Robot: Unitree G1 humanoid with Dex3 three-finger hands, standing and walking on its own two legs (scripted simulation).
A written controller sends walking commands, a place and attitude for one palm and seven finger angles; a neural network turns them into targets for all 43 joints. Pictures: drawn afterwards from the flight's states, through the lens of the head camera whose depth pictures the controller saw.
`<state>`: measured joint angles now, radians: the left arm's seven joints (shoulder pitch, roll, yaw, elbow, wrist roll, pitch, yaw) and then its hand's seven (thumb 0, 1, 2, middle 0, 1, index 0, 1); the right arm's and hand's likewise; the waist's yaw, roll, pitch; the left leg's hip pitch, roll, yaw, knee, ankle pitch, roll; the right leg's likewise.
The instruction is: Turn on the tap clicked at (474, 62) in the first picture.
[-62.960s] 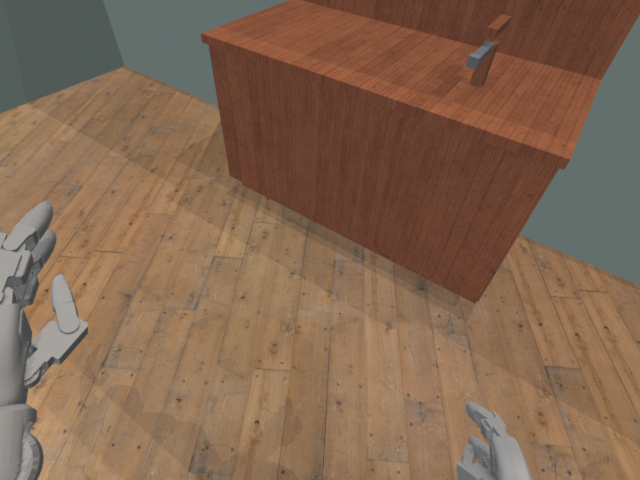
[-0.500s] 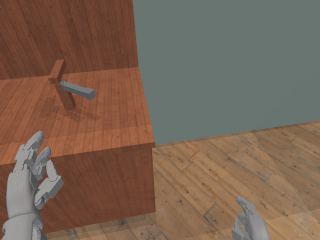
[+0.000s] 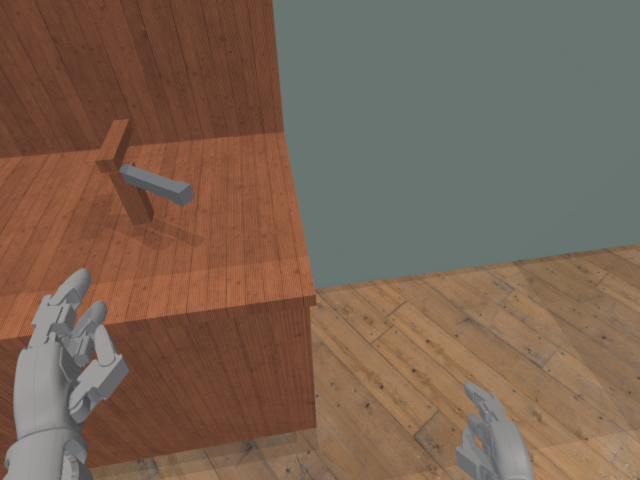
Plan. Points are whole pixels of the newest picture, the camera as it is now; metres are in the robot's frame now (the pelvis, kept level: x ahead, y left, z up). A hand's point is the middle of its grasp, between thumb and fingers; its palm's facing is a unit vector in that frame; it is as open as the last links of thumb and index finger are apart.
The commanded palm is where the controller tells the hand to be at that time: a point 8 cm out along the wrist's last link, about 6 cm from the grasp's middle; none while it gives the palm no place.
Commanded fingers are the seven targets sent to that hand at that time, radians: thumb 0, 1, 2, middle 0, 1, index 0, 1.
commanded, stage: turn the palm inward beside the body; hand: left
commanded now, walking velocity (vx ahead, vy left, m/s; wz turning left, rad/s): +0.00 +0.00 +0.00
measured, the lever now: (181, 193) +0.51 +0.31 +0.08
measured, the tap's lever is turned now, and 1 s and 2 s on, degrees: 53 53 53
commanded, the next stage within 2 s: reach beside the lever's end, fingers flat in 0.14 s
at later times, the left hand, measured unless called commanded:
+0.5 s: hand (127, 337) +0.22 +0.24 +0.12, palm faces +0.54 -0.84 -0.09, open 7.4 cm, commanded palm +0.18 +0.28 +0.13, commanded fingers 0.00 0.90 0.90 -0.20 -0.30 -0.20 -0.30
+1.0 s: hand (109, 292) +0.28 +0.31 +0.10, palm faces +0.54 -0.84 -0.07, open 7.5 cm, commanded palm +0.24 +0.34 +0.11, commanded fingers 0.00 0.90 0.90 -0.18 -0.25 -0.18 -0.25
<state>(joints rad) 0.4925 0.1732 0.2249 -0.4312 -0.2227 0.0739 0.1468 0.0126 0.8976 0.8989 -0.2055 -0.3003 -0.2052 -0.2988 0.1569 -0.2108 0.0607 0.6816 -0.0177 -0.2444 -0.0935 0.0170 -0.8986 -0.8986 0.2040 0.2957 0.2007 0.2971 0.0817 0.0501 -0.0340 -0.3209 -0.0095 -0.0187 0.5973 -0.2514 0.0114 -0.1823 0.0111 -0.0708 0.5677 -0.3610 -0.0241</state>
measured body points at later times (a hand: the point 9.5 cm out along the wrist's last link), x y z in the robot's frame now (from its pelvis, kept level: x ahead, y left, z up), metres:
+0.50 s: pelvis +0.00 -0.03 +0.00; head -0.02 -0.05 +0.45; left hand +0.18 +0.28 +0.13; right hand +0.19 -0.25 -0.09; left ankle +0.04 +0.11 -0.73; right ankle -0.03 -0.10 -0.73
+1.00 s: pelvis +0.00 -0.01 +0.00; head +0.01 -0.02 +0.45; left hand +0.25 +0.35 +0.11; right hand +0.16 -0.27 -0.10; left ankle +0.04 +0.11 -0.73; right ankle -0.03 -0.10 -0.73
